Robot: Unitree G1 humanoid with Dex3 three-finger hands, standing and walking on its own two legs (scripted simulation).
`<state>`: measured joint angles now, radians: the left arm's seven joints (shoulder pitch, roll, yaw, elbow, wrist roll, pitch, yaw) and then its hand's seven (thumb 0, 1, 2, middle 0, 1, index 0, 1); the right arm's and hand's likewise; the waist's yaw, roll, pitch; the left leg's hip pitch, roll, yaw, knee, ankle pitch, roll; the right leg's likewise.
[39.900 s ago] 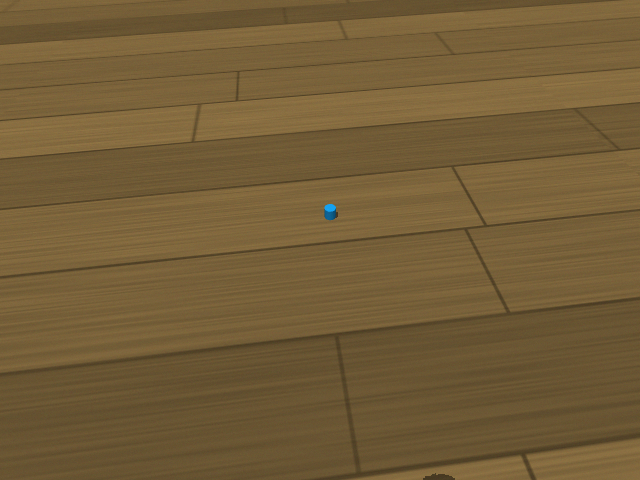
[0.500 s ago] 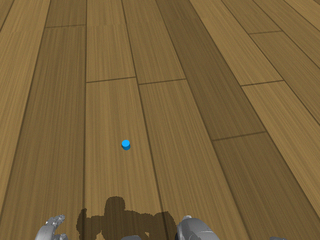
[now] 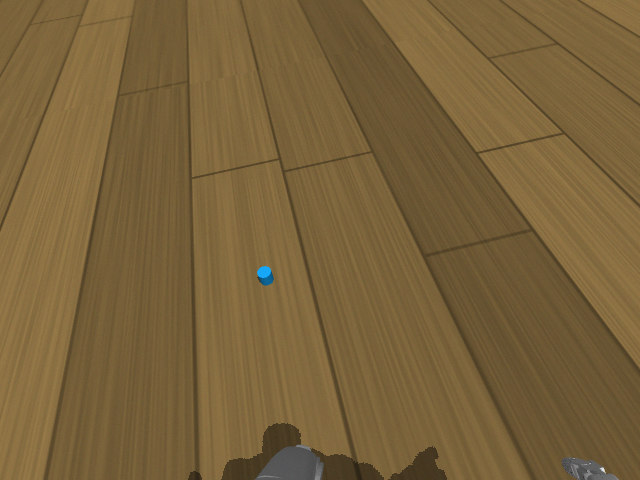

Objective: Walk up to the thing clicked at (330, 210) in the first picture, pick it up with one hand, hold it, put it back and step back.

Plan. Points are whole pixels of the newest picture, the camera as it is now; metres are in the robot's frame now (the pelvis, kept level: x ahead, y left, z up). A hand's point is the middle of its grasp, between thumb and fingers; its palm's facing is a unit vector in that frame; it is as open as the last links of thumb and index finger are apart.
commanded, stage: step back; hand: left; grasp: from above
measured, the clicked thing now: (265, 275) +0.87 +0.31 -0.74
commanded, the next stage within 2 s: stand in 1.50 s
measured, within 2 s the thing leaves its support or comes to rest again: neither
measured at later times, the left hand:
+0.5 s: hand out of the picture -0.11 +0.27 -0.16, palm faces +0.05 -0.92 -0.38, open 7.3 cm
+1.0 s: hand out of the picture -0.15 +0.28 -0.15, palm faces +0.04 -0.92 -0.39, open 7.4 cm
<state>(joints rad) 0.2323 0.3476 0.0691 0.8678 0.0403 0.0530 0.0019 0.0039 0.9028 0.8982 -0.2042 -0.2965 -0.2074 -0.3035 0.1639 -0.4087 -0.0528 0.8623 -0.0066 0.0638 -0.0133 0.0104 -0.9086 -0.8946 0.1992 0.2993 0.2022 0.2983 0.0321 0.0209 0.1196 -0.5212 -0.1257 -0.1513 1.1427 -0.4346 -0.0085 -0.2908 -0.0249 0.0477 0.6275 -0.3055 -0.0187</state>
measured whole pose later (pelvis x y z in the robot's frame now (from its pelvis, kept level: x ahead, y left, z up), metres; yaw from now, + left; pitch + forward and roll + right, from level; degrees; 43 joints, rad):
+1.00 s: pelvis -0.20 +0.00 +0.00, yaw +3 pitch -3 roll +1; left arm 0.21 0.41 0.05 0.96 0.02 0.00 -0.01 0.00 0.91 0.90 -0.20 -0.30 -0.20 -0.30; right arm 0.23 -0.33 -0.05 0.97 -0.04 -0.02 0.02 0.01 -0.91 -0.89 0.20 0.30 0.20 0.30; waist 0.01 -0.03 0.08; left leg -0.22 0.00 -0.02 0.53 -0.27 0.01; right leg -0.33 -0.02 0.02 0.85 -0.51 -0.03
